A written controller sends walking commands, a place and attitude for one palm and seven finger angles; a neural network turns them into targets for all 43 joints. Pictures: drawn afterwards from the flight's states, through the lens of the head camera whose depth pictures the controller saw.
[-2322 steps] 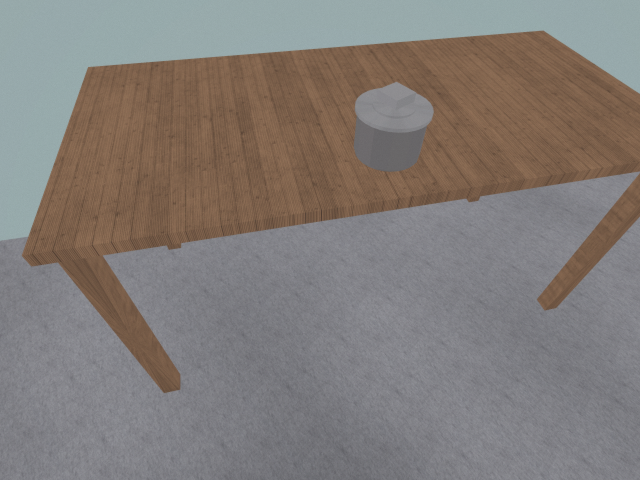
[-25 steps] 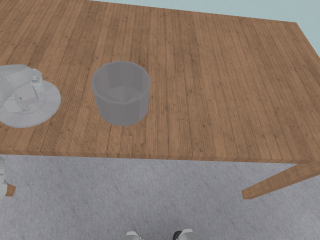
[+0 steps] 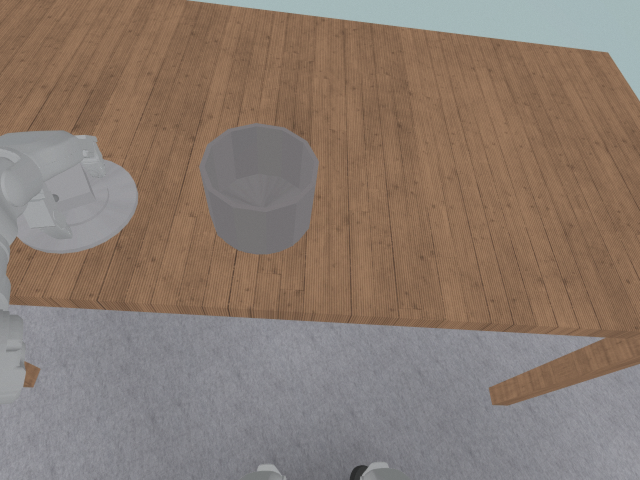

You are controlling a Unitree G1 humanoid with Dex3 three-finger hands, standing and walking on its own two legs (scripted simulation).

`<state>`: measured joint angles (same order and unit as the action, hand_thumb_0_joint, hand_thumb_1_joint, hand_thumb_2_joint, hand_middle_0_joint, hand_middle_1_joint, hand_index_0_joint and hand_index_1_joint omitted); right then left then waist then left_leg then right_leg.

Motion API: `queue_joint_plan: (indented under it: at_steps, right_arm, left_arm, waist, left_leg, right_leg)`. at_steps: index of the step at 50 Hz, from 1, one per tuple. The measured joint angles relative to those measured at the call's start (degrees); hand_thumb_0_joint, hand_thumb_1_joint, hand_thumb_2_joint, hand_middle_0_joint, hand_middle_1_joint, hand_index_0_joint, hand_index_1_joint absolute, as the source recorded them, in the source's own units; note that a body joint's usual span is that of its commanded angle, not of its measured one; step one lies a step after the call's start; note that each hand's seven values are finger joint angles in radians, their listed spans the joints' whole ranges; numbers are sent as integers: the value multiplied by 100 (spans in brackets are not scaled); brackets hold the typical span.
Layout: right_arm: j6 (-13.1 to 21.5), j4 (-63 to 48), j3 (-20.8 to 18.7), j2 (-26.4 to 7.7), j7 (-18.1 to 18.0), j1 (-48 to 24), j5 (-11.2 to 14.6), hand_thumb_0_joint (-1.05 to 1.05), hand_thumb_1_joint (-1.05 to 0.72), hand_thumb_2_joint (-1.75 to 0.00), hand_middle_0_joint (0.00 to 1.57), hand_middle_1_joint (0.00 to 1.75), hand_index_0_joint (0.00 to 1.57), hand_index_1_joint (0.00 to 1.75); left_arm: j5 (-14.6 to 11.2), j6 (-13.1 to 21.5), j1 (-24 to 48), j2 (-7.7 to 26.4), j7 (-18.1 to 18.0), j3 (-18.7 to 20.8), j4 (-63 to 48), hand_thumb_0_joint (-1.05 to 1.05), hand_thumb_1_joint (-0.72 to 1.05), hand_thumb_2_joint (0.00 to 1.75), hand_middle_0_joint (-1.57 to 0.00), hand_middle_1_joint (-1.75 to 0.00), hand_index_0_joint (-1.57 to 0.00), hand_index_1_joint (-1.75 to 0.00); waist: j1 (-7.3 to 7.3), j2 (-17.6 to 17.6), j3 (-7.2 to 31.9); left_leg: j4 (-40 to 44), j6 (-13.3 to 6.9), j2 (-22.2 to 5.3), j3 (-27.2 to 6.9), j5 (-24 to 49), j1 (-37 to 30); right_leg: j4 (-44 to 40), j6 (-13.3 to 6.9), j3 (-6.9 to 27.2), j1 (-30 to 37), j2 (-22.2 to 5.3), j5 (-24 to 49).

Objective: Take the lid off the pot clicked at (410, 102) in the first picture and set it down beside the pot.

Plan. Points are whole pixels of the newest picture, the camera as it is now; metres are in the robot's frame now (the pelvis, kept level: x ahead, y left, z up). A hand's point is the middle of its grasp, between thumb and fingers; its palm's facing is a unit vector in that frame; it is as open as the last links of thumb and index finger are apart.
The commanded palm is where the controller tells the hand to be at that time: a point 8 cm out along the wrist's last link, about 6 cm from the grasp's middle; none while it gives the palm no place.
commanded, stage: open the fingers wide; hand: left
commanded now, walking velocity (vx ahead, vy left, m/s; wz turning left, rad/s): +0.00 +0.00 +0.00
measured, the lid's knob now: (66, 188) +0.47 +0.33 +0.03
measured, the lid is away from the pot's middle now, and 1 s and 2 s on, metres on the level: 0.25 0.25 0.25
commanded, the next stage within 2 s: raise the empty hand in 0.02 s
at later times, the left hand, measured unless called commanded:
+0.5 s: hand (38, 178) +0.45 +0.33 +0.08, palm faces -0.42 -0.09 -0.90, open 10.9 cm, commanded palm +0.48 +0.31 +0.14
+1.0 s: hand (23, 141) +0.46 +0.33 +0.13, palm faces -0.38 -0.07 -0.92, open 10.9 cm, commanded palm +0.47 +0.31 +0.19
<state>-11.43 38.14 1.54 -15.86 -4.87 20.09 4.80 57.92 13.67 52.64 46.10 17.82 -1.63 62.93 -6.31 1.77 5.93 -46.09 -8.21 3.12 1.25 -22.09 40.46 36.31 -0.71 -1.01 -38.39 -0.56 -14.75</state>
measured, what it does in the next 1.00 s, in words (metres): stands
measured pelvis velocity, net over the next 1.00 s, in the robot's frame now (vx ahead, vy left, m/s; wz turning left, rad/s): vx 0.02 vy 0.00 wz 0.04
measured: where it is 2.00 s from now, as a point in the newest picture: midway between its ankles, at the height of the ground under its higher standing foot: outside the picture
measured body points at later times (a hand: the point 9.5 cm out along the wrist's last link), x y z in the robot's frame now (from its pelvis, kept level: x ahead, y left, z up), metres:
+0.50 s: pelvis +0.01 +0.01 +0.01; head +0.08 +0.05 +0.45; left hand +0.47 +0.34 +0.13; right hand +0.03 -0.27 -0.10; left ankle -0.01 +0.01 -0.71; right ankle +0.03 -0.19 -0.70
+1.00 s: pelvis +0.02 +0.00 +0.02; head +0.09 +0.03 +0.47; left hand +0.47 +0.33 +0.18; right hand +0.08 -0.27 -0.09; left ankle -0.01 +0.01 -0.71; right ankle +0.03 -0.19 -0.70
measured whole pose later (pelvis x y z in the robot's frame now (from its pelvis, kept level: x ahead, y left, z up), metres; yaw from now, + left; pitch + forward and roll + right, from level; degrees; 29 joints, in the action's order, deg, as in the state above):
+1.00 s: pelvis +0.02 +0.00 +0.02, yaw +2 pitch +11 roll -5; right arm -9.9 37.9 0.9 -15.3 -3.3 18.5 4.1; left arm 56.2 10.5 52.9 44.1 21.5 -2.6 55.7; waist -4.9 2.7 4.2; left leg -34.2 -8.0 5.0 -0.4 -18.7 26.5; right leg 26.0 -0.6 -0.3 -24.8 -1.5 -11.4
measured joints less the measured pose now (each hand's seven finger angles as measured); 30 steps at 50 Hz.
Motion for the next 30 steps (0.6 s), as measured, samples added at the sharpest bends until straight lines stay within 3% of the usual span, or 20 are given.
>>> queue_joint_plan:
  at_steps: [17,30]
  right_arm:
    - [44,41,-9,61,-4,50,-25,0,-91,-89,21,30,20,30]
    - [94,133,-76,28,98,33,-25,0,-91,-89,21,30,20,30]
  left_arm:
    - [28,-34,-220,-69,-55,140,-187,0,6,52,-31,-95,-32,-94]
    - [-103,-270,1,-290,110,-253,-318,0,6,52,-31,-95,-32,-94]
  waist:
    - [-29,6,-12]
    - [99,91,-41]
  left_leg:
    - [217,-20,35,13,27,-305]
    - [573,-18,147,-59,129,-757]
  right_leg:
    - [-252,-10,44,318,-16,60]
    - [-528,-96,70,759,-79,121]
